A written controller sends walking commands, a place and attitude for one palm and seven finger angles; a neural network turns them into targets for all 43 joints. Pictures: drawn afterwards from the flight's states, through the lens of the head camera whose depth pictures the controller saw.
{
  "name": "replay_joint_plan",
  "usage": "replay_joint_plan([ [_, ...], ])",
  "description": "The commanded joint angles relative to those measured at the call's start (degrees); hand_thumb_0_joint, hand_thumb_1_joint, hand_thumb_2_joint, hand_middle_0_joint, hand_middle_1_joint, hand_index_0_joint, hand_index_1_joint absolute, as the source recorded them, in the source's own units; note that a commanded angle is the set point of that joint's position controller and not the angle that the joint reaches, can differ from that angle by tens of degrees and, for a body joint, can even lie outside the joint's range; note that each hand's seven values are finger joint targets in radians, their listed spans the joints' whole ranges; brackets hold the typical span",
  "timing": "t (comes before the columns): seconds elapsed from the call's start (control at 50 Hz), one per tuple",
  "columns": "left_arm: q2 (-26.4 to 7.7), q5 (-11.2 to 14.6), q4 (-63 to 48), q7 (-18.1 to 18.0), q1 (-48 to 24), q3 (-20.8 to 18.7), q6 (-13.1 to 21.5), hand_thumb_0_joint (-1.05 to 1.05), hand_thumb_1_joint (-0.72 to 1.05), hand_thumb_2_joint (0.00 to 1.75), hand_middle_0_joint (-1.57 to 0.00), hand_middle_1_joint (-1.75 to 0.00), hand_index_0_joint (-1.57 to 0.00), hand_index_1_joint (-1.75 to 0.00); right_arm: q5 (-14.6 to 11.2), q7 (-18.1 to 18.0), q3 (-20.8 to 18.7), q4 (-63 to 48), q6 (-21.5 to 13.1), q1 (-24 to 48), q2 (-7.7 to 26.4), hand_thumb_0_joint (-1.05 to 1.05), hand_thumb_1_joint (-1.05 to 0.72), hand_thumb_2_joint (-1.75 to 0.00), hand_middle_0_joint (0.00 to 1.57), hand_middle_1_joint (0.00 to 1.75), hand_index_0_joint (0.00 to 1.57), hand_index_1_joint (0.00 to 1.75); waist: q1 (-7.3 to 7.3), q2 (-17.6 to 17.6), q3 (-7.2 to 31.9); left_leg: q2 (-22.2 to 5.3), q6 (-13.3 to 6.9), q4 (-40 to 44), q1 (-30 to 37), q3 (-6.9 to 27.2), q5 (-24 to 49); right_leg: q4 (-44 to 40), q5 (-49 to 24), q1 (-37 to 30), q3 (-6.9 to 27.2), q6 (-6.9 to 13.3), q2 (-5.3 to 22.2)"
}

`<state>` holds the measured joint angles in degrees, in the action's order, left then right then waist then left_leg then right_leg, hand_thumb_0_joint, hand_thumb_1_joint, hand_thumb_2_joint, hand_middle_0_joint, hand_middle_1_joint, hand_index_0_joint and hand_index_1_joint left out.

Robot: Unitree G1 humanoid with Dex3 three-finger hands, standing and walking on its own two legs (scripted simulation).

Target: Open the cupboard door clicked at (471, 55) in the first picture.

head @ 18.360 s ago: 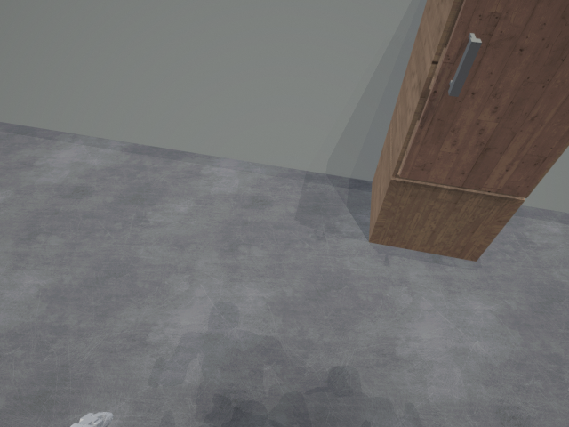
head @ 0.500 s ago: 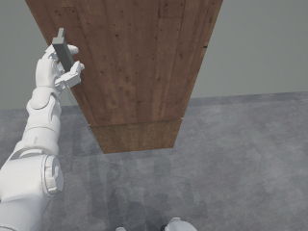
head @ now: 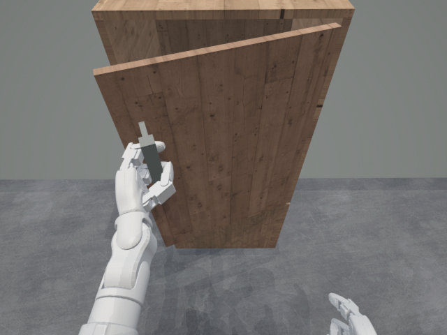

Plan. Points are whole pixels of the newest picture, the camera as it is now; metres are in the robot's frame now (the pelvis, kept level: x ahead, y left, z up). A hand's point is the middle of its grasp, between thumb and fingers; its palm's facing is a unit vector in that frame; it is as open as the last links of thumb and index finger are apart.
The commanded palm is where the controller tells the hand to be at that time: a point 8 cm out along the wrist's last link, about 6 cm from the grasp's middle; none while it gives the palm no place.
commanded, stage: pull the door open along its arc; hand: left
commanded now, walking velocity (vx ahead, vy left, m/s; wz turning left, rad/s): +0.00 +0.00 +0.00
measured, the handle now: (152, 159) +0.40 +0.16 +0.10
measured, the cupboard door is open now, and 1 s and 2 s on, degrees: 21 40 41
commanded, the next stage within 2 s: open thumb and fingers to let go in 0.46 s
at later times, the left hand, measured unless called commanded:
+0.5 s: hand (216, 236) +0.25 +0.03 +0.10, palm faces +0.28 -0.96 -0.04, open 6.3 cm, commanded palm +0.20 +0.06 +0.10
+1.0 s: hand (207, 230) +0.26 +0.04 +0.10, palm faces +0.41 -0.91 -0.02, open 11.2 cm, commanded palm +0.21 +0.07 +0.10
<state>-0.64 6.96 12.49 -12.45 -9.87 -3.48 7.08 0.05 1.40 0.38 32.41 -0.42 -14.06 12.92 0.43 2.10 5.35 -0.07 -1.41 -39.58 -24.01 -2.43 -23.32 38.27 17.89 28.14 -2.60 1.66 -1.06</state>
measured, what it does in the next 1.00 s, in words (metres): shifts its weight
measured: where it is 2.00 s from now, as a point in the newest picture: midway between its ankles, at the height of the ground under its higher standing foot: outside the picture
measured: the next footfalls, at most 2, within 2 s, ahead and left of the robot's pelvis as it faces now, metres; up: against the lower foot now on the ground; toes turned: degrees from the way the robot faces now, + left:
none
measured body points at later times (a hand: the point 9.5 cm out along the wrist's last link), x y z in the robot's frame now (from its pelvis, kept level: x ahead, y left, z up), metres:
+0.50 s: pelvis +0.00 -0.04 +0.00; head -0.01 -0.07 +0.45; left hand +0.23 +0.08 +0.10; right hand +0.20 -0.23 -0.09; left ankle -0.04 +0.10 -0.72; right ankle +0.01 -0.10 -0.72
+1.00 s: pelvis -0.03 -0.04 +0.00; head -0.03 -0.07 +0.45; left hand +0.23 +0.09 +0.11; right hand +0.17 -0.24 -0.09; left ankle -0.04 +0.10 -0.72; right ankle +0.01 -0.10 -0.72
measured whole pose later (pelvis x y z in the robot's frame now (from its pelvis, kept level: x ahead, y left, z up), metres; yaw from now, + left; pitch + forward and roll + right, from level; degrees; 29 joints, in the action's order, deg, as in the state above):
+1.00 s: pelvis -0.03 -0.04 +0.00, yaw +4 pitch +0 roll +0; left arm 5.2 -2.2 -0.2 -33.0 3.6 14.3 -0.4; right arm 2.6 -1.0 0.8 34.7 3.1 -8.5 10.9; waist -0.5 3.3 1.8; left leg -0.5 1.5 -36.7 -17.0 2.8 -19.7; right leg 35.8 16.3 19.9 -7.1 5.0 -1.6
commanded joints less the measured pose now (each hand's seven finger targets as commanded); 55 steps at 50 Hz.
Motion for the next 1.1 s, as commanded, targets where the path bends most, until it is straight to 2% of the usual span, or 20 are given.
replay_joint_plan([
  [0.0, 2.1, -5.9, -21.6, -14.1, -9.3, 4.4, -0.5, 0.00, 0.90, 0.90, -0.40, -1.35, -0.40, -1.35, 1.5, -0.3, -1.8, -7.8, -1.1, 5.2, 4.4, 0.00, -0.90, -0.90, 0.20, 0.30, 0.20, 0.30, -1.35, -3.1, 13.6, -0.7, 1.6, 4.8, 4.3, 2.2, 24.1, -2.6, -20.4, -14.4, -0.5, 0.0, 1.3],
  [0.02, 3.6, -7.7, -22.0, -16.3, -8.6, 6.5, -1.8, 0.00, 0.90, 0.90, -0.40, -1.35, -0.40, -1.35, 1.9, -0.6, -1.8, -7.8, -0.6, 6.0, 4.3, 0.00, -0.90, -0.90, 0.20, 0.30, 0.20, 0.30, -0.86, -4.7, 12.6, -0.8, 1.5, 4.8, 4.3, 2.7, 22.5, -3.1, -18.7, -14.0, -0.6, 0.0, 1.4],
  [0.04, 5.6, -8.5, -24.1, -18.5, -8.2, 8.3, -2.8, 0.00, 0.90, 0.90, -0.40, -1.35, -0.40, -1.35, 2.2, -0.7, -1.7, -8.2, -0.2, 7.3, 3.8, 0.00, -0.90, -0.90, 0.20, 0.30, 0.20, 0.30, -1.12, -4.7, 12.9, -0.7, 1.4, 5.1, 4.7, 2.8, 21.7, -3.4, -17.8, -14.3, -0.6, 0.1, 1.5],
  [0.06, 7.5, -10.0, -24.5, -19.9, -8.1, 11.1, -3.8, 0.00, 0.90, 0.90, -0.40, -1.35, -0.40, -1.35, 2.4, -0.9, -1.7, -7.8, 0.3, 8.0, 3.5, 0.00, -0.90, -0.90, 0.20, 0.30, 0.20, 0.30, -0.42, -4.2, 12.1, -0.7, 1.5, 4.9, 5.3, 2.8, 21.3, -3.7, -17.5, -13.9, -0.5, 0.1, 1.7],
  [0.12, 11.0, -14.0, -25.1, -22.6, -6.7, 16.6, -5.9, 0.00, 0.90, 0.90, -0.40, -1.35, -0.40, -1.35, 3.0, -1.2, -1.7, -7.5, 1.6, 9.2, 2.8, 0.00, -0.90, -0.90, 0.20, 0.30, 0.20, 0.30, 0.20, -5.7, 11.1, -0.7, 1.2, 4.6, 6.0, 3.5, 19.7, -4.5, -16.2, -13.5, -0.4, 0.5, 1.9],
  [0.14, 12.5, -14.3, -25.6, -22.7, -5.4, 18.4, -6.3, 0.00, 0.90, 0.90, -0.40, -1.35, -0.40, -1.35, 2.8, -1.2, -1.5, -7.6, 2.1, 10.2, 2.5, 0.00, -0.90, -0.90, 0.20, 0.30, 0.20, 0.30, 0.16, -3.9, 10.5, -0.6, 1.2, 4.5, 6.5, 3.3, 19.3, -4.7, -16.0, -13.0, -0.3, 0.7, 2.0],
  [0.2, 14.7, -12.8, -28.4, -22.2, -2.1, 20.9, -6.9, 0.00, 0.90, 0.90, -0.40, -1.35, -0.40, -1.35, 2.5, -1.1, -1.2, -7.9, 2.9, 11.9, 1.9, 0.00, -0.90, -0.90, 0.20, 0.30, 0.20, 0.30, -0.31, -3.4, 11.1, -0.1, 1.1, 4.5, 7.5, 3.5, 18.6, -5.2, -16.5, -14.8, -0.2, 0.8, 2.1],
  [0.32, 16.3, -10.8, -35.4, -19.6, 13.9, 24.2, -8.1, 0.00, 0.90, 0.90, -0.40, -1.35, -0.40, -1.35, 2.0, -0.1, -0.5, -9.5, 3.5, 14.2, 1.0, 0.00, -0.90, -0.90, 0.20, 0.30, 0.20, 0.30, -1.80, -3.8, 9.4, 0.1, 0.9, 4.0, 7.2, 3.9, 19.6, -5.8, -22.4, -18.4, 0.6, 0.4, 3.0],
  [0.38, 16.1, -9.5, -39.6, -19.0, 19.9, 24.3, -8.6, 0.00, 0.90, 0.90, -0.40, -1.35, -0.40, -1.35, 1.9, 0.4, -0.2, -10.1, 3.3, 15.3, 0.7, 0.00, -0.90, -0.90, 0.20, 0.30, 0.20, 0.30, -2.12, -6.4, 8.2, 0.4, 0.9, 3.2, 6.8, 3.8, 17.9, -7.3, -22.6, -19.0, 1.6, -0.1, 3.8],
  [0.42, 15.4, -9.0, -40.8, -19.0, 23.9, 23.3, -9.3, 0.00, 0.90, 0.90, -0.40, -1.35, -0.40, -1.35, 1.9, 0.6, 0.0, -10.2, 3.4, 16.3, 0.5, 0.00, -0.90, -0.90, 0.20, 0.30, 0.20, 0.30, -3.00, -5.5, 7.1, 0.8, 1.0, 2.9, 6.5, 3.6, 16.6, -8.3, -21.1, -18.9, 2.3, -0.1, 4.1],
  [0.52, 11.6, -9.5, -36.5, -21.4, 11.9, 18.7, -8.8, 0.00, 0.90, 0.90, -0.40, -1.35, -0.40, -1.35, 2.3, -0.7, 0.1, -8.6, 2.6, 17.2, 0.9, 0.00, -0.90, -0.90, 0.20, 0.30, 0.20, 0.30, -2.18, -8.4, 4.8, 1.9, 0.9, 2.0, 5.3, 4.1, 11.5, -12.2, -11.8, -16.0, 5.8, -0.8, 5.1],
  [0.54, 9.6, -9.6, -34.8, -22.5, 5.3, 16.6, -8.3, 0.00, 0.90, 0.90, -0.40, -1.35, -0.40, -1.35, 2.4, -1.4, 0.1, -7.9, 2.3, 17.7, 1.1, 0.00, -0.90, -0.90, 0.20, 0.30, 0.20, 0.30, -1.44, -9.0, 4.4, 2.1, 0.8, 1.7, 4.6, 4.3, 10.4, -13.0, -9.2, -14.8, 7.0, -1.1, 5.5],
  [0.56, 10.5, -9.6, -32.4, -22.8, 6.3, 16.2, -8.1, 0.00, 0.83, 0.87, -0.40, -1.34, -0.40, -1.34, 2.6, -1.7, 0.0, -7.6, 2.0, 17.7, 0.8, 0.00, -0.90, -0.90, 0.20, 0.30, 0.20, 0.30, -2.16, -9.7, 4.3, 2.2, 0.8, 1.7, 4.3, 4.3, 9.6, -13.9, -7.1, -15.1, 7.8, -1.3, 5.8],
  [0.66, 10.3, -10.5, -31.4, -21.4, 6.2, 17.0, -5.7, 0.00, 0.48, 0.72, -0.37, -1.30, -0.37, -1.30, 2.6, -2.3, -0.4, -7.6, 1.7, 15.3, 0.8, 0.00, -0.90, -0.90, 0.20, 0.30, 0.20, 0.30, -1.99, -7.2, 7.8, 2.2, 0.8, 3.2, 4.8, 4.3, 11.0, -13.3, -10.0, -17.9, 8.6, -1.4, 6.5],
  [0.74, 11.4, -11.2, -30.0, -20.4, 5.3, 19.0, -4.3, 0.00, 0.20, 0.60, -0.35, -1.27, -0.35, -1.27, 2.5, -2.5, -0.6, -7.8, 1.2, 14.3, 1.1, 0.00, -0.90, -0.90, 0.20, 0.30, 0.20, 0.30, -1.02, -6.3, 7.0, 1.8, 0.5, 3.9, 5.4, 4.3, 10.8, -13.0, -9.5, -16.7, 7.6, -1.5, 6.2],
  [0.78, 11.8, -11.0, -29.8, -20.1, 4.1, 19.6, -3.7, 0.00, 0.06, 0.54, -0.34, -1.26, -0.34, -1.26, 2.5, -2.6, -0.6, -8.1, 0.9, 14.2, 1.2, 0.00, -0.90, -0.90, 0.20, 0.30, 0.20, 0.30, -0.65, -8.0, 6.7, 1.8, 0.4, 3.8, 5.3, 4.4, 10.0, -13.6, -7.4, -16.4, 7.7, -1.6, 6.2],
  [0.86, 12.0, -10.8, -27.7, -20.4, 1.0, 19.4, -3.4, 0.00, -0.22, 0.42, -0.32, -1.23, -0.32, -1.23, 2.3, -2.9, -0.5, -7.9, 0.5, 14.6, 1.2, 0.00, -0.90, -0.90, 0.20, 0.30, 0.20, 0.30, -0.87, -6.7, 5.7, 1.9, 0.3, 4.4, 5.8, 4.3, 8.8, -14.4, -2.8, -14.9, 7.2, -1.2, 5.8],
  [0.94, 12.1, -10.7, -25.6, -21.0, 0.4, 19.0, -3.3, 0.00, -0.50, 0.30, -0.30, -1.20, -0.30, -1.20, 2.2, -2.8, -0.5, -7.5, 0.2, 14.6, 1.1, 0.00, -0.90, -0.90, 0.20, 0.30, 0.20, 0.30, -1.22, -8.0, 5.7, 1.9, 0.3, 5.0, 6.1, 4.3, 8.9, -14.4, -1.4, -14.7, 6.4, -0.9, 5.4],
  [0.98, 12.8, -10.7, -25.5, -21.1, -0.4, 19.6, -3.3, 0.00, -0.50, 0.30, -0.30, -1.20, -0.30, -1.20, 2.1, -2.6, -0.5, -7.6, 0.3, 14.8, 1.1, 0.00, -0.90, -0.90, 0.20, 0.30, 0.20, 0.30, -1.38, -7.4, 5.9, 1.9, 0.3, 5.2, 6.2, 4.1, 8.9, -14.1, -0.7, -14.5, 5.7, -0.6, 5.0],
  [1.08, 14.7, -11.2, -23.9, -22.0, -2.0, 20.8, -4.0, 0.00, -0.50, 0.30, -0.26, -0.95, -0.26, -0.95, 2.2, -2.2, -0.6, -7.4, 0.2, 14.9, 1.1, 0.00, -0.90, -0.90, 0.20, 0.30, 0.20, 0.30, -1.34, -7.0, 6.0, 1.5, 0.2, 5.5, 7.3, 3.9, 9.7, -12.7, -0.7, -13.1, 3.5, 0.0, 4.0],
])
